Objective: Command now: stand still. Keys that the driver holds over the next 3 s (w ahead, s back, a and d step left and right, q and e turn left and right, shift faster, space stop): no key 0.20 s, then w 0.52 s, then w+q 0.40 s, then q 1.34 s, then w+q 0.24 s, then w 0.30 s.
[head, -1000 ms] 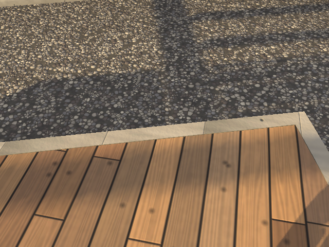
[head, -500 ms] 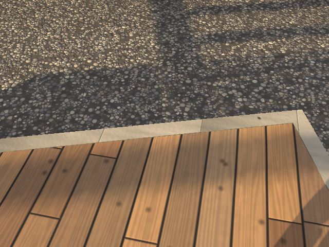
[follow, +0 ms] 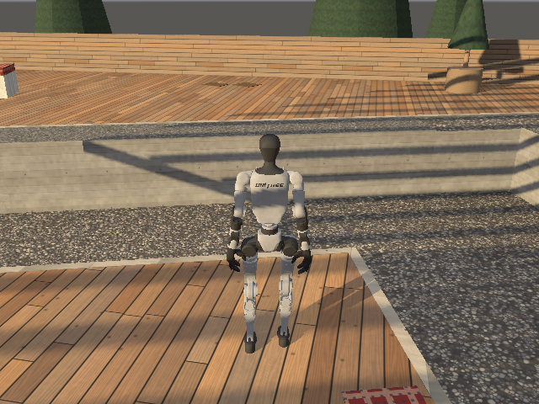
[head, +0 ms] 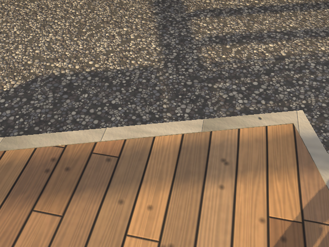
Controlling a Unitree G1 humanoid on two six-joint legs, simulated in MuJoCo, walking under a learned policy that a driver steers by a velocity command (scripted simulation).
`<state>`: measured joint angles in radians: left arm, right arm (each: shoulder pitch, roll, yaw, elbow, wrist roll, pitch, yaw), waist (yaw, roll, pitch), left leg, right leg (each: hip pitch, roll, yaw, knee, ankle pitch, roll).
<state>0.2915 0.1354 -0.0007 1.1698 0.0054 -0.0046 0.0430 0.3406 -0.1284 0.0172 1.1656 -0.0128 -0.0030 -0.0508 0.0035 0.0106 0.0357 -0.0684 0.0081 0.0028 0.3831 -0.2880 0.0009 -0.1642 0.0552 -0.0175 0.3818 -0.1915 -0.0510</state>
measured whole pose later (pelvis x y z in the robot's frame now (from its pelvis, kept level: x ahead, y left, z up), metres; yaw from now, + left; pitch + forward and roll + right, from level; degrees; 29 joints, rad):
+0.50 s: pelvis +0.05 -0.01 -0.01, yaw +0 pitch +0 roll +0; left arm 0.31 0.16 0.03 1.07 0.02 -0.05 -0.01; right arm 0.50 -0.16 -0.04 1.15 -0.02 -0.03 -0.03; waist -0.03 0.03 -0.01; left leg -0.03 -0.01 -0.02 0.42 -0.39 0.02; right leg -0.31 0.02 -0.07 0.67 -0.40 -0.08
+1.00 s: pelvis +0.30 -0.02 -0.03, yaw +6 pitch +0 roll +0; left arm 0.50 0.15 0.01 1.11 0.02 -0.11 0.04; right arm 0.04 -0.17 -0.04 0.91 -0.03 -0.06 0.03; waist 0.02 0.01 0.07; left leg -0.47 -0.07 0.15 0.56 -0.12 0.18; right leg 0.15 0.03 -0.17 0.44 -0.49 -0.05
